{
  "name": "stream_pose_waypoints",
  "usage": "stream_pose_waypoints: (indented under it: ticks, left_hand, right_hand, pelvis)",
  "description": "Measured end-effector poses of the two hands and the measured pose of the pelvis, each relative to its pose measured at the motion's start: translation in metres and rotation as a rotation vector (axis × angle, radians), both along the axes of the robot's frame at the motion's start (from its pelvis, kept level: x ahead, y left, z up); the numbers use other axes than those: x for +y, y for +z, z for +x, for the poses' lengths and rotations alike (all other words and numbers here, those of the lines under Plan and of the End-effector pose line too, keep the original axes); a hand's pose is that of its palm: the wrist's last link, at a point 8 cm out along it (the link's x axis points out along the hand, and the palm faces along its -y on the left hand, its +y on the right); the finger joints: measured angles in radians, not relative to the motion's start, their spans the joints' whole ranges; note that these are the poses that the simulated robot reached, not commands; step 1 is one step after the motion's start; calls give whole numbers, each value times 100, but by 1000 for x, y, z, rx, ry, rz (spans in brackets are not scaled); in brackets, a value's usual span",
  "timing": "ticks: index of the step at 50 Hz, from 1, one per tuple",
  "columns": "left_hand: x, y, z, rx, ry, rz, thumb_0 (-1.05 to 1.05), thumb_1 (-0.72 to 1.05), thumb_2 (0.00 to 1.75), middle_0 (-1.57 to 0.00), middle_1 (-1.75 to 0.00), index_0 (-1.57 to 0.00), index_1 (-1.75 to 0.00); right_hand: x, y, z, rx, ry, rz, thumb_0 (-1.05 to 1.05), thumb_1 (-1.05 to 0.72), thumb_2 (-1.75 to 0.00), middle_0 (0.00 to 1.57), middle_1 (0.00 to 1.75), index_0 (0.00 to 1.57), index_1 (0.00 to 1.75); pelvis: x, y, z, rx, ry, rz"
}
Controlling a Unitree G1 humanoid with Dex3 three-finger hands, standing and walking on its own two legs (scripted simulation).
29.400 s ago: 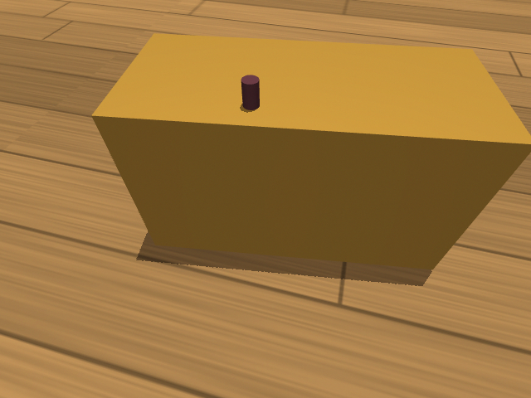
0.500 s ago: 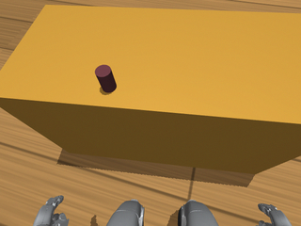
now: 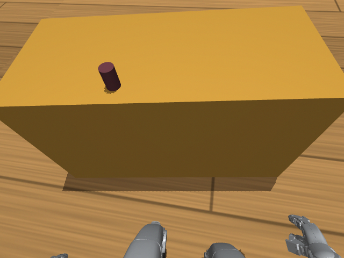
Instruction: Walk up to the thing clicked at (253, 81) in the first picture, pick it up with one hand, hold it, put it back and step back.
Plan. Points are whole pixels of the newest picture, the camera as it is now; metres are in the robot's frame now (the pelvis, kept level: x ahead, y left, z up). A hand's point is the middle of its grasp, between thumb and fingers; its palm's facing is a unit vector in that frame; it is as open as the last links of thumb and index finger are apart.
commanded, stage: step back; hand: left
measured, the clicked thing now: (110, 77) +0.62 +0.24 -0.01
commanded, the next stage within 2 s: none
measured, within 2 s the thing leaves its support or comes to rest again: neither
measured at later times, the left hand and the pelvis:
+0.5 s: hand out of the picture -0.05 +0.31 -0.14, palm faces +0.07 -0.91 -0.40, open 7.4 cm; pelvis -0.15 +0.03 +0.01, yaw +2 degrees
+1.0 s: hand out of the picture -0.22 +0.31 -0.13, palm faces +0.04 -0.89 -0.46, open 7.4 cm; pelvis -0.32 +0.02 +0.00, yaw +3 degrees
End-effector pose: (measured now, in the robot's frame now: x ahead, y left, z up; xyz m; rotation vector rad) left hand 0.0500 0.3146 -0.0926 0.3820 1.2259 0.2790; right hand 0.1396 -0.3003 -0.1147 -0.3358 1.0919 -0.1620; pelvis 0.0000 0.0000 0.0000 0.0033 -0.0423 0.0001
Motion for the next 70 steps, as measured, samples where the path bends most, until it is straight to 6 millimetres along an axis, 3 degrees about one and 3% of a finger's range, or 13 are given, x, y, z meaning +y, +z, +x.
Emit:
stream_pose_waypoints:
  ticks: [3, 9, 17, 22, 27, 34, 39, 47, 54, 63, 70]
  left_hand:
    - [-3, 12, -12, -5, -2, 11, 1, 90, 90, -20, -30, -20, -30]
    - [5, 22, -18, -99, -12, 45, 1, 90, 90, -20, -30, -21, -30]
    - [36, 0, -47, -180, -13, 20, 1, 90, 90, -20, -30, -20, -30]
    - [41, -7, -84, -130, 15, -11, 1, 90, 90, -20, -30, -20, -30]
    - [37, -9, -132, -76, 16, -36, 1, 90, 90, -20, -30, -20, -30]
    - [19, -17, -202, 21, -17, -20, 1, 90, 90, -20, -30, -20, -30]
    - [5, -2, -249, 36, -8, -19, 1, 90, 90, -20, -30, -20, -30]
    - [20, 10, -275, -55, -11, 34, 1, 90, 90, -20, -30, -21, -30]
    - [47, -8, -301, -135, -3, 17, 1, 90, 90, -20, -30, -20, -30]
    - [42, -9, -370, -68, -19, -45, 1, 90, 90, -20, -30, -20, -30]
    - [23, -12, -436, 28, -32, -53, 1, 90, 90, -20, -30, -20, -30]
  right_hand:
    - [-4, -1, -29, 33, -21, 8, 1, -90, -90, 21, 29, 20, 30]
    - [-6, -7, -89, 136, -2, -25, 1, -90, -90, 20, 29, 20, 30]
    - [14, -5, -146, 154, 41, -67, 1, -90, -90, 20, 29, 20, 30]
    - [27, 15, -180, 123, 30, -64, 1, -90, -90, 21, 30, 21, 30]
    - [28, 28, -195, 72, 27, -72, 1, -90, -90, 21, 30, 21, 30]
    - [10, 13, -218, -22, 17, -46, 0, -90, -90, 21, 30, 21, 30]
    - [3, 8, -255, 8, -21, -19, 0, -90, -90, 21, 30, 20, 30]
    - [8, 1, -325, 86, 4, -37, 1, -90, -90, 21, 29, 20, 30]
    - [31, 0, -382, 119, 39, -59, 1, -90, -90, 20, 29, 20, 30]
    - [36, 30, -440, 47, 9, -64, 1, -90, -90, 21, 30, 21, 30]
    - [12, 24, -479, 3, -45, -51, 1, -90, -90, 21, 30, 21, 30]
  pelvis:
    - [0, 7, -13, 9, 3, 22]
    - [4, 8, -46, 18, 42, 21]
    - [25, -7, -105, 2, 87, 29]
    - [30, 3, -135, -6, 65, -8]
    - [28, 9, -163, 8, 26, -20]
    - [14, -4, -213, 8, -35, -16]
    - [9, 4, -244, 3, -33, 10]
    - [16, 5, -293, 14, 23, 19]
    - [35, -7, -351, -7, 50, 38]
    - [36, 10, -403, 5, -2, -17]
    - [24, 7, -434, -8, -41, -39]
